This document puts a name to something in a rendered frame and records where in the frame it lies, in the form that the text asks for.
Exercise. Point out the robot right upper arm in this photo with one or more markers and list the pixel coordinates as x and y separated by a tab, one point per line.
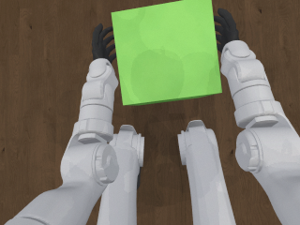
272	155

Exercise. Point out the carton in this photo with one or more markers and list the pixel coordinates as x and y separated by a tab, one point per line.
166	52

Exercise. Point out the robot left upper arm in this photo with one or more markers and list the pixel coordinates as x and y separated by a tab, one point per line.
86	170

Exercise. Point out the left robot hand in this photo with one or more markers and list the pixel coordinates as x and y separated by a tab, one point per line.
99	45

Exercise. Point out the robot left foot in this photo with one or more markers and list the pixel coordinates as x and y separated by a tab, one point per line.
139	178

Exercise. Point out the robot right forearm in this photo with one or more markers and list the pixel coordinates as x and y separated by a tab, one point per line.
255	106

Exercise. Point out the right robot hand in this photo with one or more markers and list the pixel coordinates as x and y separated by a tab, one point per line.
227	29

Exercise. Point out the robot left forearm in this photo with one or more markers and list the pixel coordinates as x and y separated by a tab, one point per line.
96	110

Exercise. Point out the robot right shin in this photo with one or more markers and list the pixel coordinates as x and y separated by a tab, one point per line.
211	137

